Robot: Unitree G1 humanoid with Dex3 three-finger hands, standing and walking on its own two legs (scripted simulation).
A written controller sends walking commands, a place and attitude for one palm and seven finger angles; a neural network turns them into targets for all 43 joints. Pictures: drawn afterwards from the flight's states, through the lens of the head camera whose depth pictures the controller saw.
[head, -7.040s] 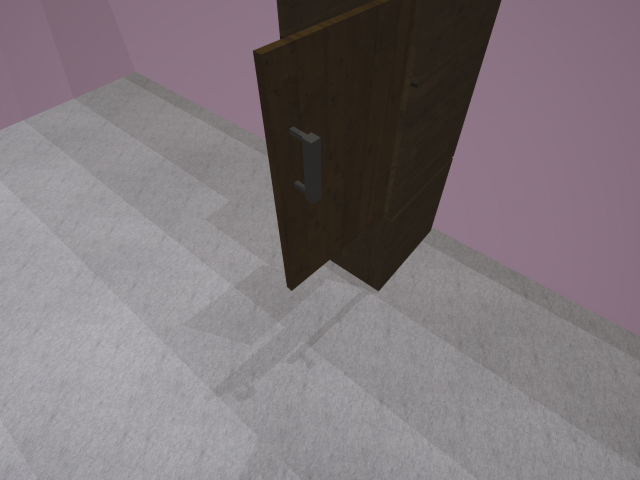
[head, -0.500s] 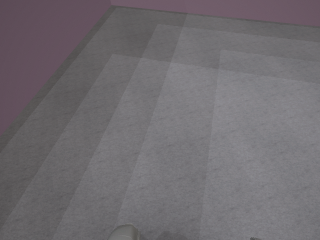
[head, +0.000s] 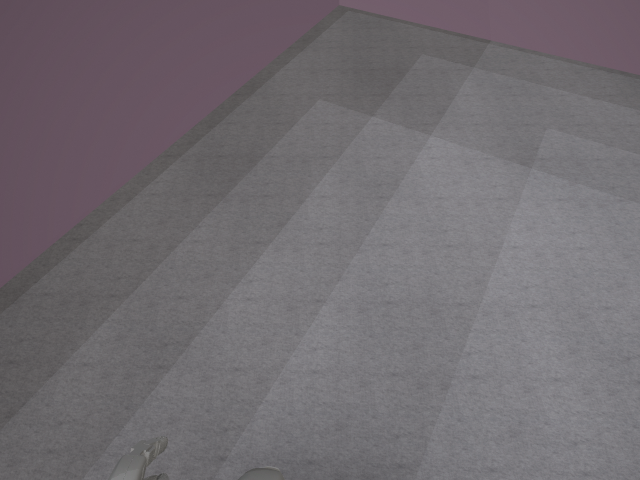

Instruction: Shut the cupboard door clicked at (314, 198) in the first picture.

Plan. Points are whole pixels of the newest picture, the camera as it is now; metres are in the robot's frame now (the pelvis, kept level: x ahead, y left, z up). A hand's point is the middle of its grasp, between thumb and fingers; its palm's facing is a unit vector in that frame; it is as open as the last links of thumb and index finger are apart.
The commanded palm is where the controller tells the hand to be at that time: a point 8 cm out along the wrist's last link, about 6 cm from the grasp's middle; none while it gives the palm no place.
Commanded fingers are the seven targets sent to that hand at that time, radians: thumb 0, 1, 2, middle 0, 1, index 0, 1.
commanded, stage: walk to a spot facing it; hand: left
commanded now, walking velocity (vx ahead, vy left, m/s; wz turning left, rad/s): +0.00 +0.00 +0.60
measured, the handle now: out of the picture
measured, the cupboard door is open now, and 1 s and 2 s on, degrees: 85 85 85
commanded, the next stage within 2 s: none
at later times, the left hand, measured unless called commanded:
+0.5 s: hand out of the picture -0.01 +0.23 -0.17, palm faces +0.36 -0.90 -0.25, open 7.4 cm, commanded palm none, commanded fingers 0.00 0.90 0.90 -0.20 -0.30 -0.20 -0.30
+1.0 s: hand out of the picture -0.02 +0.14 -0.14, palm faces +0.60 -0.76 -0.26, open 7.3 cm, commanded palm none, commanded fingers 0.00 0.90 0.90 -0.20 -0.30 -0.20 -0.30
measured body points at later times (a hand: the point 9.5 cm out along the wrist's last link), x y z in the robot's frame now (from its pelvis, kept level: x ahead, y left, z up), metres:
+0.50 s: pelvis +0.00 +0.00 +0.00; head +0.04 +0.04 +0.45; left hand -0.03 +0.27 -0.15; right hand +0.19 -0.21 -0.12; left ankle -0.01 +0.10 -0.72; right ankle +0.01 -0.14 -0.65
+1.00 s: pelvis +0.03 -0.06 +0.02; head +0.09 -0.04 +0.46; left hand -0.05 +0.17 -0.12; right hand +0.24 -0.23 -0.14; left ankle -0.06 +0.05 -0.65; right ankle +0.06 -0.15 -0.72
